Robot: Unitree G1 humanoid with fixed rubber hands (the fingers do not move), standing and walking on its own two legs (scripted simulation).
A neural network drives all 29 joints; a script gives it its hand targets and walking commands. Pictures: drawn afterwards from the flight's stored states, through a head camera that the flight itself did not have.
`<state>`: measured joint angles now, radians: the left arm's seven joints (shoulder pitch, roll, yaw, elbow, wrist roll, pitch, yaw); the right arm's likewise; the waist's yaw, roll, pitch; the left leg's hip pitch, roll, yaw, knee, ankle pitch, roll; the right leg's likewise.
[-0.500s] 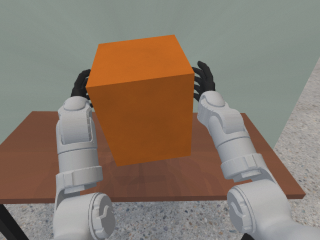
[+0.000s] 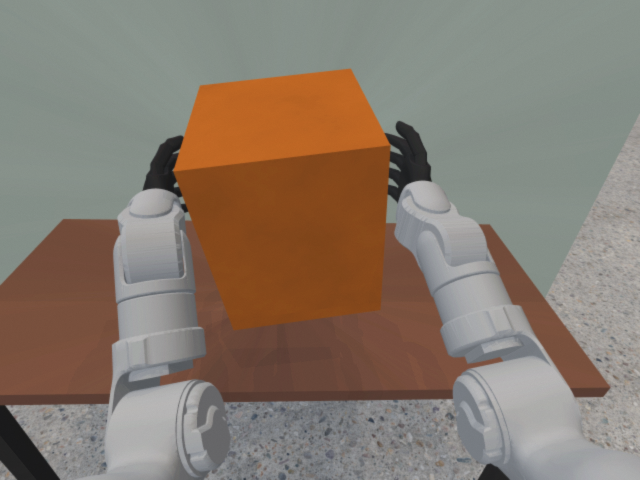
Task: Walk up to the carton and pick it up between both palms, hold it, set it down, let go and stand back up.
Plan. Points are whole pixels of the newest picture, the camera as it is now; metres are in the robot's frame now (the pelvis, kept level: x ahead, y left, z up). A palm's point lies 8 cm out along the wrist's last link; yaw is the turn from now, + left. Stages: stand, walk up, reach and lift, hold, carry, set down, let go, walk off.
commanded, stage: hold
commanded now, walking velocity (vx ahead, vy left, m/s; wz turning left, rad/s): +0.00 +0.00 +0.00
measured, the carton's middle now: (292, 199) +0.42 +0.00 +0.22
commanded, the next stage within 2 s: none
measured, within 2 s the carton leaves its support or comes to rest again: neither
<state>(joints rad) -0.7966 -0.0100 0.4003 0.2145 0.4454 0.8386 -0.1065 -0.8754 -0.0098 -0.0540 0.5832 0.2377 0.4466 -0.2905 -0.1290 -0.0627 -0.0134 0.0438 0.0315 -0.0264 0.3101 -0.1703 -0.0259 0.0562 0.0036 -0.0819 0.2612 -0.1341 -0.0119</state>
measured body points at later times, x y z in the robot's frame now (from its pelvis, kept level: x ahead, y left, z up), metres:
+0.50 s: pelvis +0.00 +0.00 +0.00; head -0.08 +0.03 +0.44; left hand +0.38 +0.16 +0.25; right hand +0.37 -0.13 +0.26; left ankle +0.02 +0.14 -0.75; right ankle +0.02 -0.11 -0.75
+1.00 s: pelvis +0.00 +0.00 +0.00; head -0.08 +0.03 +0.44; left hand +0.38 +0.15 +0.25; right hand +0.37 -0.14 +0.27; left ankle +0.02 +0.13 -0.75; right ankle +0.02 -0.11 -0.75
